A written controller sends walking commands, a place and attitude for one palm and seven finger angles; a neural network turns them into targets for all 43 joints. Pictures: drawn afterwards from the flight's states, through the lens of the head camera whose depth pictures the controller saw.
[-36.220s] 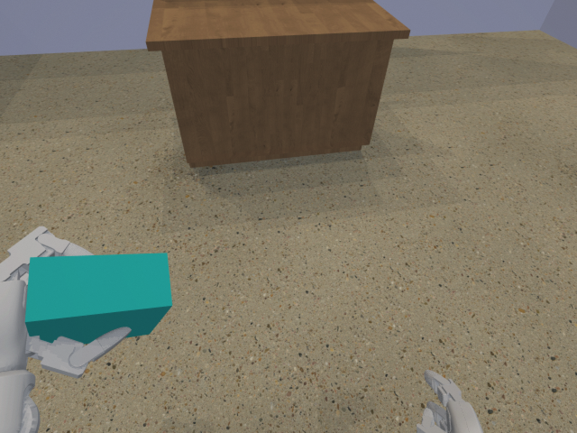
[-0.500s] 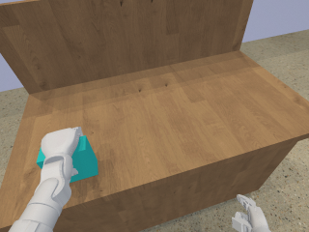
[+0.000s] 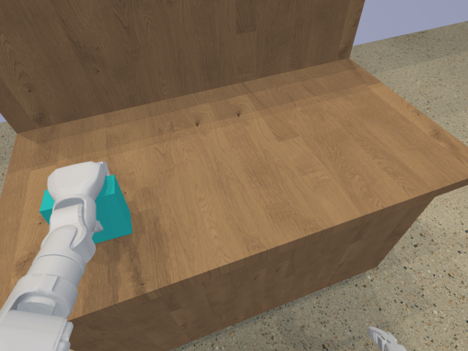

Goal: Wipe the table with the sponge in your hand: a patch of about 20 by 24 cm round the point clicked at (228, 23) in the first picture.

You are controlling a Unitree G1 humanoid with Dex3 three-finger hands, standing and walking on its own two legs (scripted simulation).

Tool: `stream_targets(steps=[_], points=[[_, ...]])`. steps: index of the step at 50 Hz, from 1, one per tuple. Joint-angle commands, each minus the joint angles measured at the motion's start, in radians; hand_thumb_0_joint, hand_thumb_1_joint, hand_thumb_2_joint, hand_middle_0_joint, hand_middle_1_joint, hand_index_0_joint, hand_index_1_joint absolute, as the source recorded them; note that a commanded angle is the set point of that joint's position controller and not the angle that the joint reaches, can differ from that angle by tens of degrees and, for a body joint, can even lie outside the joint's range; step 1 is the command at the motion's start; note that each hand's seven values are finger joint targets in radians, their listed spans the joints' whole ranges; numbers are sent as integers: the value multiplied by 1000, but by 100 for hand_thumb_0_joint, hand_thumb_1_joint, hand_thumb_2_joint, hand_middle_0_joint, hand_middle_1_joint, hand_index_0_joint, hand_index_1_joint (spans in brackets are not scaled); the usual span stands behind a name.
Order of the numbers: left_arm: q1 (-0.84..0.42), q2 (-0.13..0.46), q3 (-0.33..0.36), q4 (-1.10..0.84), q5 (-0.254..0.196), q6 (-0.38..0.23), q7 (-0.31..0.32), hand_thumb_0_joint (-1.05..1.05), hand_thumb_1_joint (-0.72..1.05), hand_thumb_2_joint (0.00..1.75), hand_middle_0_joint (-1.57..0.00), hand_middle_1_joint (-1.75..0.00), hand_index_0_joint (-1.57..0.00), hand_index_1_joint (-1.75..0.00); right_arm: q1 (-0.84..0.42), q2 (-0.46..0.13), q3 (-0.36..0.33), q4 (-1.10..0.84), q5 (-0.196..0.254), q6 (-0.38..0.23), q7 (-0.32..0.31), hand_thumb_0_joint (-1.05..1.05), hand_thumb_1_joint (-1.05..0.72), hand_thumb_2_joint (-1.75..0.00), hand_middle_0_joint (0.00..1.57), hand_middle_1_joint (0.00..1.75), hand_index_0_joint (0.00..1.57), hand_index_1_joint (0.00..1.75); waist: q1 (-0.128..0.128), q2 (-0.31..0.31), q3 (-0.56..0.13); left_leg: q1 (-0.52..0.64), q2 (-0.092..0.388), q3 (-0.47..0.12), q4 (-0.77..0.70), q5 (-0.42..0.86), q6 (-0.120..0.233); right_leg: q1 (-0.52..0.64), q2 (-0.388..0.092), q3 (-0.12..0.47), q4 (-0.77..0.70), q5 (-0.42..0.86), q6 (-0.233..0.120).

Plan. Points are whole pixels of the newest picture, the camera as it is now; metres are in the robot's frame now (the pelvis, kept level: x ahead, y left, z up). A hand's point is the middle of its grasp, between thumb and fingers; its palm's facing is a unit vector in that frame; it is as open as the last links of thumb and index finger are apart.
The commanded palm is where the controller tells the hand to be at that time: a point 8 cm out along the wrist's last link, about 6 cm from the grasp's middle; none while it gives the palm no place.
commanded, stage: wipe forward along the first lane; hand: left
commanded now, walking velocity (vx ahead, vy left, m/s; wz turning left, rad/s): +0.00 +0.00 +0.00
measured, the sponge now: (94, 219) +0.35 +0.31 +0.00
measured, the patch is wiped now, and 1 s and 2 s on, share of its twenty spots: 0.25 0.40 0.45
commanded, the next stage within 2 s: slide across to the middle lane in 0.70 s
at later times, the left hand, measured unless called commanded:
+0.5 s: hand (87, 181) +0.41 +0.34 +0.05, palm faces -0.11 +0.01 -0.99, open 10.1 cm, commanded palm +0.39 +0.33 +0.08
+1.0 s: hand (89, 168) +0.44 +0.35 +0.05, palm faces -0.12 +0.02 -0.99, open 10.1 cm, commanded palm +0.43 +0.31 +0.10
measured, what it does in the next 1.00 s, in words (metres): stands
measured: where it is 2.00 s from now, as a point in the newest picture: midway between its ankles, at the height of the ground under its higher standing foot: outside the picture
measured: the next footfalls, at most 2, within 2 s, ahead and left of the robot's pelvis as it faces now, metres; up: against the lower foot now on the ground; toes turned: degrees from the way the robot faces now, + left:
none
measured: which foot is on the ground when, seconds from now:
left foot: down 0.00-1.00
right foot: down 0.00-1.00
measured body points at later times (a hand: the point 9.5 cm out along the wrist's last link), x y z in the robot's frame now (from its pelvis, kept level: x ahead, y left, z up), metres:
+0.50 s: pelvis +0.01 +0.02 +0.00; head +0.05 +0.01 +0.45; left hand +0.41 +0.33 +0.10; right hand +0.12 -0.25 -0.13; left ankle +0.04 +0.11 -0.73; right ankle +0.01 -0.09 -0.73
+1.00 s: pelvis +0.02 +0.03 +0.00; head +0.07 +0.03 +0.44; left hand +0.44 +0.34 +0.10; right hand +0.08 -0.25 -0.13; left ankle +0.04 +0.11 -0.73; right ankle +0.01 -0.09 -0.73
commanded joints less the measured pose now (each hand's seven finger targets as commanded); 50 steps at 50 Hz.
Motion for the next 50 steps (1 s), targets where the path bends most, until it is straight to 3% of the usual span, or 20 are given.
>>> stream_targets(steps=[1,4,6,9,12,14,15,19,20,24,28,32,33,34,35,38,39,44,48,50], points=[[-277,237,69,-21,30,-8,29,0,10,130,-120,-160,-120,-160,-68,-138,-46,-125,-3,-38,-9,0,-90,-90,20,30,20,30,-19,-111,-202,95,-28,-37,-42,10,39,37,-20,94,-129,95,-4],[-303,283,104,-13,31,-17,31,0,10,130,-120,-160,-120,-160,-63,-144,-46,-124,-3,-32,-6,0,-90,-90,20,30,20,30,-17,-90,-219,85,-28,-36,-38,35,37,54,-20,100,-121,137,-6],[-321,249,65,17,39,-17,33,0,10,130,-120,-160,-120,-160,-48,-142,-45,-123,-2,-29,-2,0,-90,-90,20,30,20,30,-29,-86,-195,85,-25,-36,-38,26,38,24,-20,88,-124,119,-5],[-358,297,102,28,39,-23,35,0,10,130,-120,-160,-120,-160,-43,-148,-46,-117,-2,-26,0,0,-90,-90,20,30,20,30,-26,-63,-215,90,-23,-40,-40,47,36,27,-18,90,-118,139,-10],[-354,264,67,63,52,-23,36,0,10,130,-120,-160,-120,-160,-19,-148,-49,-118,-4,-22,6,0,-90,-90,20,30,20,30,-35,-81,-225,96,-19,-40,-32,65,37,14,-16,72,-111,151,-8],[-367,286,95,53,46,-33,39,0,10,130,-120,-160,-120,-160,-23,-151,-51,-115,-4,-20,6,0,-90,-90,20,30,20,30,-27,-64,-246,107,-16,-45,-35,88,34,17,-13,71,-105,167,-12],[-368,246,55,65,48,-32,40,0,10,130,-120,-160,-120,-160,-5,-149,-55,-115,-6,-19,8,0,-90,-90,20,30,20,30,-41,-74,-241,114,-15,-41,-27,86,38,7,-13,56,-105,160,-8],[-402,291,96,87,46,-32,49,0,10,130,-120,-160,-120,-160,-6,-153,-53,-108,-4,-15,10,0,-90,-90,20,30,20,30,-36,-64,-244,109,-12,-48,-34,98,34,-4,-12,60,-104,163,-12],[-420,260,59,95,49,-32,49,0,10,130,-120,-160,-120,-160,13,-153,-54,-107,-6,-14,11,0,-90,-90,20,30,20,30,-51,-74,-237,114,-10,-47,-26,93,36,-16,-10,45,-101,157,-8],[-450,279,80,108,54,-32,52,0,10,130,-120,-160,-120,-160,13,-153,-56,-101,-6,-12,15,0,-90,-90,20,30,20,30,-49,-68,-265,128,-5,-52,-25,125,32,-23,-8,49,-95,180,-12],[-487,264,44,145,73,-27,53,0,10,130,-120,-160,-120,-160,33,-154,-54,-101,-9,-4,18,0,-90,-90,20,30,20,30,-63,-63,-250,126,-2,-58,-23,110,28,-61,-6,36,-93,143,-11],[-519,328,85,182,77,-31,60,0,10,130,-120,-160,-120,-160,54,-161,-54,-94,-11,-3,17,0,-90,-90,20,30,20,30,-66,-58,-270,109,-3,-55,-14,108,31,-53,-6,40,-89,150,-10],[-560,307,56,187,86,-31,58,0,10,130,-120,-160,-120,-160,56,-161,-53,-91,-12,-1,17,0,-90,-90,20,30,20,30,-85,-65,-259,111,-1,-57,-10,112,29,-74,-7,36,-86,152,-9],[-566,317,79,182,78,-36,58,0,10,130,-120,-160,-120,-160,58,-159,-55,-88,-12,-5,18,0,-90,-90,20,30,20,30,-72,-43,-277,117,1,-63,-14,123,27,-74,-5,36,-83,152,-13],[-571,308,56,194,83,-37,57,0,10,130,-120,-160,-120,-160,75,-162,-57,-84,-15,-5,18,0,-90,-90,20,30,20,30,-83,-39,-283,127,1,-58,-4,124,31,-78,-4,33,-82,151,-11],[-580,361,85,228,99,-36,54,0,10,130,-120,-160,-120,-160,89,-167,-56,-84,-16,1,21,0,-90,-90,20,30,20,30,-83,-52,-299,101,-1,-52,6,131,31,-64,-5,42,-77,178,-9],[-580,387,120,216,92,-46,54,0,10,130,-120,-160,-120,-160,89,-168,-58,-81,-18,-1,21,0,-90,-90,20,30,20,30,-69,-20,-319,106,-1,-54,6,151,29,-56,-4,45,-73,193,-14],[-607,268,39,142,68,-64,49,0,10,130,-120,-160,-120,-160,86,-149,-66,-91,-17,-4,29,0,-90,-90,20,30,20,30,-82,15,-334,174,10,-66,2,180,24,-86,1,32,-77,177,-15],[-658,246,18,129,37,-56,63,0,10,130,-120,-160,-120,-160,83,-150,-65,-76,-12,-10,23,0,-90,-90,20,30,20,30,-99,-19,-319,185,15,-75,-16,131,24,-91,1,26,-92,138,-8],[-680,219,4,93,24,-61,68,0,10,130,-120,-160,-120,-160,85,-146,-69,-67,-14,-20,22,0,-90,-90,20,30,20,30,-94,27,-350,236,18,-85,-20,158,19,-90,3,20,-89,143,-12]])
